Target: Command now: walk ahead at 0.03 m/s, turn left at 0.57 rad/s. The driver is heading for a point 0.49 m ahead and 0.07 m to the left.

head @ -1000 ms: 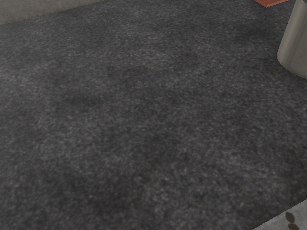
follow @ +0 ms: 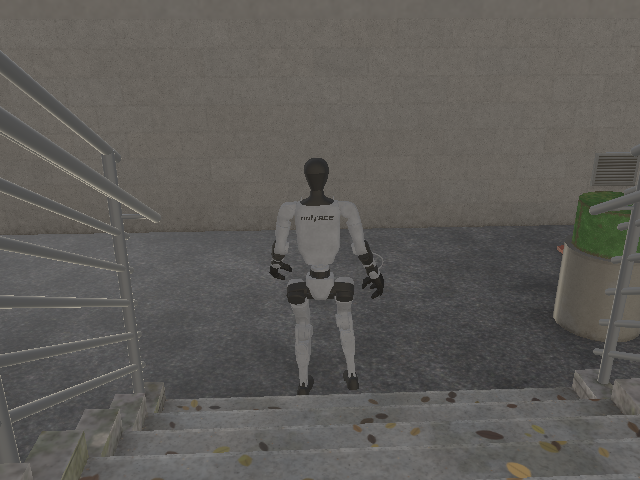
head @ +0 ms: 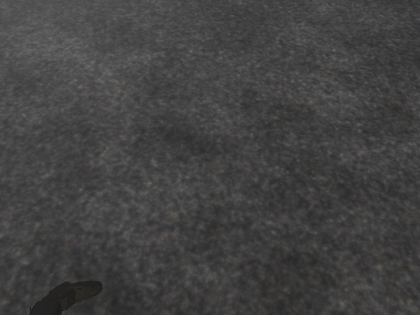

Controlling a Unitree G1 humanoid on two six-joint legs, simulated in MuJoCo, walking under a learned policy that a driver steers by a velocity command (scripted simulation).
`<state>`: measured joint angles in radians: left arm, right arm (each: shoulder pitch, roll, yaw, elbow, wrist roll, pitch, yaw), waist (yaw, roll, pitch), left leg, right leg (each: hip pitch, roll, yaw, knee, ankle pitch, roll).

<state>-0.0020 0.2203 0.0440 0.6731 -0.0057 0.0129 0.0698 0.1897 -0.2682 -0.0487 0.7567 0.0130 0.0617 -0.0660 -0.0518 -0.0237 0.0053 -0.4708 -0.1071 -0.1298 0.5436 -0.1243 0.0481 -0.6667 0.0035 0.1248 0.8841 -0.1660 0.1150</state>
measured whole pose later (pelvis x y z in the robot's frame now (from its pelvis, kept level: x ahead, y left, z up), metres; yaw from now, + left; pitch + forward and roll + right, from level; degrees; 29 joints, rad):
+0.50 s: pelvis +0.05 -0.01 +0.00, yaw +18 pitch +4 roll +0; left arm 0.21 0.27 0.08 0.71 -0.02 0.03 0.04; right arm 0.13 -0.25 -0.07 0.59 0.03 0.06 0.02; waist 0.03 0.00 -0.02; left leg -0.44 0.01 0.01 0.72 -0.32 -0.01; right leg -0.32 -0.11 -0.14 0.59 -0.32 0.03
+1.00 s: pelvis +0.21 +0.04 +0.00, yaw +23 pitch +5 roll +0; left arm 0.04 0.25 0.06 0.68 -0.02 -0.08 -0.04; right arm 0.41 -0.26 -0.08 0.80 0.03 -0.04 -0.01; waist -0.08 -0.02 -0.03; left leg -0.05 -0.02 -0.05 0.39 -0.43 0.01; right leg -0.55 -0.01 -0.01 0.56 -0.11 -0.04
